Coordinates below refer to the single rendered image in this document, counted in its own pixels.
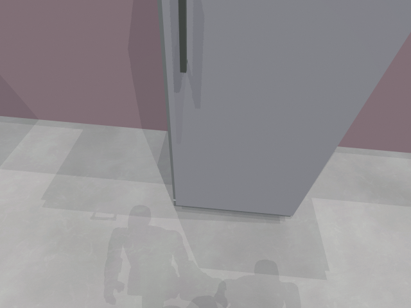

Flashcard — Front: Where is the fridge door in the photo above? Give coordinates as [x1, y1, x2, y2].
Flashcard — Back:
[162, 0, 411, 216]

